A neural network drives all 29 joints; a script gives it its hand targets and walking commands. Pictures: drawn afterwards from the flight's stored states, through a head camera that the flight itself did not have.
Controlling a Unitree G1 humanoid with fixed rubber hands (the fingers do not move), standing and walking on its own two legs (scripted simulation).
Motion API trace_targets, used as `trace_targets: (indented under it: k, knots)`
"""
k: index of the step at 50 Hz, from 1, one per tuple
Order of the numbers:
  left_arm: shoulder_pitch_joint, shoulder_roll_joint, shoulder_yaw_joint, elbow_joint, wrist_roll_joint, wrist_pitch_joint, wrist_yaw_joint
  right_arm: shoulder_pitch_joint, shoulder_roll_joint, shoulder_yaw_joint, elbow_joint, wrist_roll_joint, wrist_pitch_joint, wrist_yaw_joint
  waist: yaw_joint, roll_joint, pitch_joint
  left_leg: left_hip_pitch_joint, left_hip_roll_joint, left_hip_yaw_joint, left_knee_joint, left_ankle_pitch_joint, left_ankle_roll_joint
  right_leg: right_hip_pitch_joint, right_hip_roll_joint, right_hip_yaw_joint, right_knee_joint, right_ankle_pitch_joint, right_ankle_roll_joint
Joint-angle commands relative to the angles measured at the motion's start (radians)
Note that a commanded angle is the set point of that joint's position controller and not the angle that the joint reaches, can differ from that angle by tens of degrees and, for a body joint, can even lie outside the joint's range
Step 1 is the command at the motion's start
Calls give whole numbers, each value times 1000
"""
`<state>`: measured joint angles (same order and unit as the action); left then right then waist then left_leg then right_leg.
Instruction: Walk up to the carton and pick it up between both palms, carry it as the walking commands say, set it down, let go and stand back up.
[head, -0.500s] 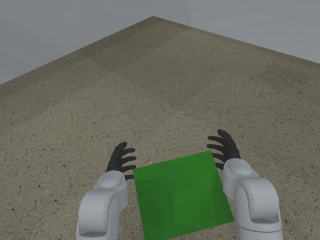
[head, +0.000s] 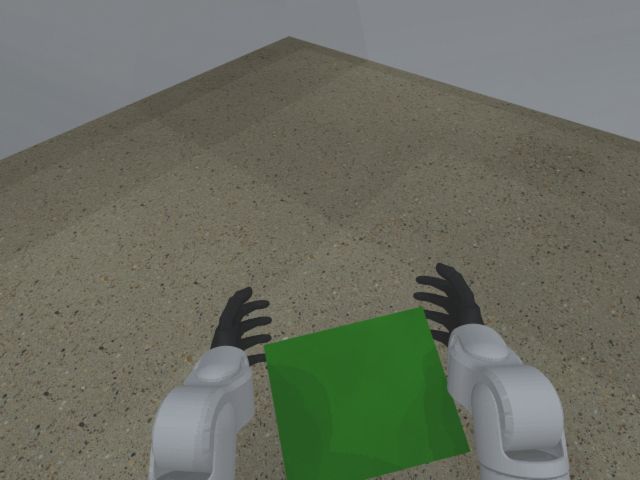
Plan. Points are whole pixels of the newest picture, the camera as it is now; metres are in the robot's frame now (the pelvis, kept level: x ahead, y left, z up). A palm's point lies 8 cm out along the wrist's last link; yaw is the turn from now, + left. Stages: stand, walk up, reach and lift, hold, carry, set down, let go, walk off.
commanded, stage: carry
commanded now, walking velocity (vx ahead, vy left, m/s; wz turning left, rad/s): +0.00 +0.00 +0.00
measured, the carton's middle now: (355, 393) +0.24 -0.01 -0.02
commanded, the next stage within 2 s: none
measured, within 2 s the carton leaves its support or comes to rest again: neither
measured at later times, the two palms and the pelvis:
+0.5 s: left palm (229, 356) +0.24 +0.13 +0.10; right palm (466, 337) +0.25 -0.12 +0.11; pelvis -0.01 +0.01 +0.00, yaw -1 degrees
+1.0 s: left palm (227, 386) +0.20 +0.12 +0.10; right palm (483, 368) +0.21 -0.13 +0.11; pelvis -0.04 +0.00 +0.00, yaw -2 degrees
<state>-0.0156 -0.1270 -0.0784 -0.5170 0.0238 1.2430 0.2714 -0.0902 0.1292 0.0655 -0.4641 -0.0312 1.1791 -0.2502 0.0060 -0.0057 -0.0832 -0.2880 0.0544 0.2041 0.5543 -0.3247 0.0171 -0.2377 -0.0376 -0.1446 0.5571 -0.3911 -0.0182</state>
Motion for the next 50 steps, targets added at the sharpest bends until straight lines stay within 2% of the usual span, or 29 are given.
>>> trace_targets:
  k: [1, 4, 12, 32, 39, 40, 42, 45, 50]
  knots:
    - [-391, -810, -461, -148, -247, -43, -154, -221, 800, 402, -28, 214, 11, 148, -3, 79, -213, 161, 147, -94, -16, 617, 2, 25, -112, 75, -42, 454, -49]
    - [-361, -810, -451, -116, -244, -34, -151, -214, 791, 399, -21, 210, 19, 141, -8, 43, -225, 155, 129, -80, 3, 598, -5, 59, -121, 73, -23, 598, -49]
    - [-385, -814, -429, -107, -235, -31, -146, -265, 808, 410, -25, 226, 30, 141, -10, 7, -223, 145, 126, -79, -8, 543, -3, 80, -124, 74, -36, 607, -47]
    - [-428, -783, -389, -15, -191, -68, -151, -302, 782, 365, 61, 193, -4, 147, -11, 4, -182, 93, 126, -90, -80, 308, 17, 42, -130, 116, -106, 385, -56]
    - [-432, -777, -384, 1, -180, -77, -151, -316, 779, 363, 71, 191, -14, 148, -11, 5, -176, 79, 125, -97, -99, 263, 22, 25, -127, 127, -122, 321, -57]
    - [-434, -777, -386, 1, -180, -77, -151, -318, 777, 360, 70, 190, -14, 147, -11, 1, -177, 83, 132, -99, -101, 274, 21, 19, -119, 123, -120, 306, -57]
    - [-436, -829, -436, -90, -221, -57, -146, -325, 827, 404, -23, 227, 2, 141, -12, 5, -172, 95, 149, -103, -100, 310, 18, 5, -103, 106, -113, 270, -53]
    - [-400, -803, -426, -72, -219, -23, -138, -283, 796, 382, -7, 215, 33, 133, -10, 29, -168, 93, 173, -106, -97, 328, 14, -4, -89, 88, -98, 250, -57]
    - [-418, -808, -431, -89, -225, -5, -139, -303, 804, 378, -17, 220, 49, 139, -7, 50, -157, 67, 193, -118, -99, 258, 16, -27, -77, 86, -83, 203, -63]
